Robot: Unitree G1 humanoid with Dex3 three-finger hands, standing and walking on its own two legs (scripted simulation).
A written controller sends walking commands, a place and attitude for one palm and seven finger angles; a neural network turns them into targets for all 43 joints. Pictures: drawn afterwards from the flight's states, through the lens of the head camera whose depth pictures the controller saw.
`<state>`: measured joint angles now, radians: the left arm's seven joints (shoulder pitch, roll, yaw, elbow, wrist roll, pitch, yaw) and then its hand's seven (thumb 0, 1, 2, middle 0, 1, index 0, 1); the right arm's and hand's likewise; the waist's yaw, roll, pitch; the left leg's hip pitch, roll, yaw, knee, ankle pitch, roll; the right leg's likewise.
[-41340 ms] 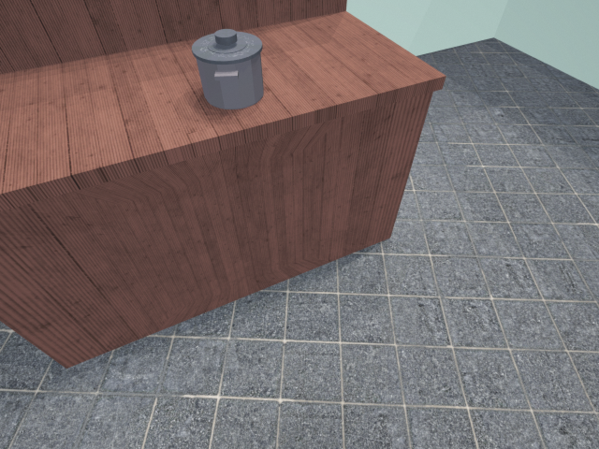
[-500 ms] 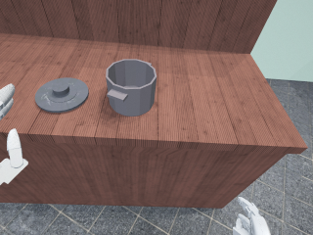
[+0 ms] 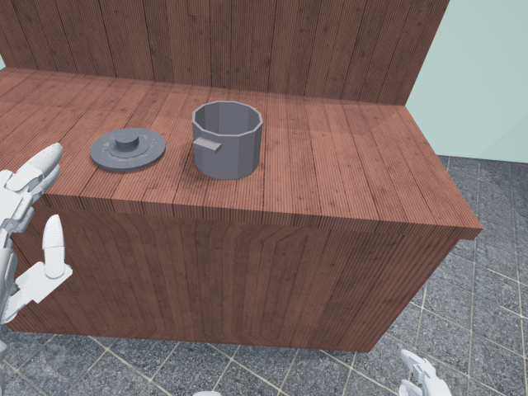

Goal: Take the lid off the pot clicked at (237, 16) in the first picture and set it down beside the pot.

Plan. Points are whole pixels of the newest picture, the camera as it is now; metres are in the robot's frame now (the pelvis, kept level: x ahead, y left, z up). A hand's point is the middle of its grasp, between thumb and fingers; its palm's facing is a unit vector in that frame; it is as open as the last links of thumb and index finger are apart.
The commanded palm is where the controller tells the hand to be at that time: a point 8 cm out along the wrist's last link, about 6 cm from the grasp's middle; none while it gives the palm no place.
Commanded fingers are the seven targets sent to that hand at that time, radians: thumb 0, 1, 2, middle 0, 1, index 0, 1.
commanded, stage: stop stepping back and stand still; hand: left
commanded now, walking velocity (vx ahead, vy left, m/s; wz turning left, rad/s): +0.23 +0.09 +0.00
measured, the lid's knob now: (127, 139) +0.63 +0.37 +0.04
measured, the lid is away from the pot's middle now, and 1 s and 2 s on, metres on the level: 0.23 0.23 0.23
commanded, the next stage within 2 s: let the arm hang, fingers relaxed in 1.08 s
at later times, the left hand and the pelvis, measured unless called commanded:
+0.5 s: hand out of the picture +0.12 +0.29 +0.21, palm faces +0.42 -0.84 -0.35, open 7.4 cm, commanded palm +0.06 +0.33 +0.22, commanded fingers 0.00 0.90 0.90 -0.20 -0.30 -0.20 -0.30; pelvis -0.07 +0.05 +0.00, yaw +0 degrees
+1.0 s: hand out of the picture +0.07 +0.24 -0.13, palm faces +0.06 -0.97 -0.22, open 7.4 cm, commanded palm none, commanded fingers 0.00 0.90 0.90 -0.20 -0.30 -0.20 -0.30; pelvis -0.05 +0.05 +0.00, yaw +3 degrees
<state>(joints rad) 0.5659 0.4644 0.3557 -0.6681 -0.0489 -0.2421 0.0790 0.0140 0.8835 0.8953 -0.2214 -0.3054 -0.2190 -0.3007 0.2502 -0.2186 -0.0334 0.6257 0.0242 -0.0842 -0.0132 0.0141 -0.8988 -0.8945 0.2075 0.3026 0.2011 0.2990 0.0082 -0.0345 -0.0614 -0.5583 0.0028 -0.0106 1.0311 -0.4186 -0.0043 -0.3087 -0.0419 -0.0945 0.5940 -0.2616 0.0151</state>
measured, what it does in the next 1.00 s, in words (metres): steps on the spot: left foot, then right foot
